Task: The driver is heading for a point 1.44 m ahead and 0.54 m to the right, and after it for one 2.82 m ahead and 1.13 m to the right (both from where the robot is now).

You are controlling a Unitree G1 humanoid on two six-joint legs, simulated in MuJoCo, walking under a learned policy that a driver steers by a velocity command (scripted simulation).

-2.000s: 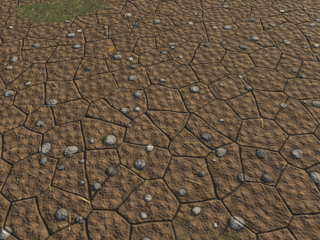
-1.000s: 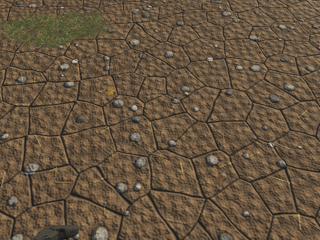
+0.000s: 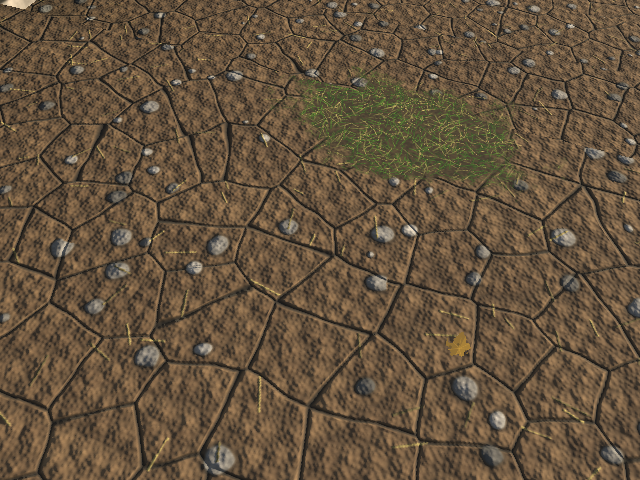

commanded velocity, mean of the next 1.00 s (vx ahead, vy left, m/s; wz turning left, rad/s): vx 0.02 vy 0.00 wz -0.44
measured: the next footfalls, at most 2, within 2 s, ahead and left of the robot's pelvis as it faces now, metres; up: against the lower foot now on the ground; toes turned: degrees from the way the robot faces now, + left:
left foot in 0.32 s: +0.11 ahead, +0.13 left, +0.00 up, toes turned -14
right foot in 0.74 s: +0.02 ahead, -0.12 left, +0.00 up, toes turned -28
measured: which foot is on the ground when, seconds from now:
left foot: down 0.00-0.00, up 0.02-0.30, down 0.32-0.74, up 0.76-1.00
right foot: down 0.00-0.34, up 0.36-0.72, down 0.74-1.00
